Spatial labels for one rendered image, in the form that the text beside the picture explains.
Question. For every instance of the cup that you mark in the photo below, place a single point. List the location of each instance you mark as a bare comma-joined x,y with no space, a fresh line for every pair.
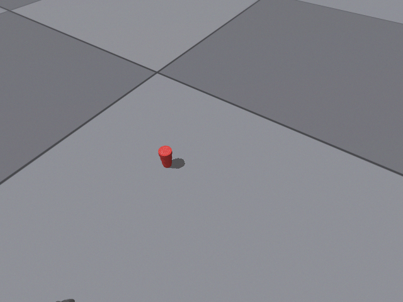
165,153

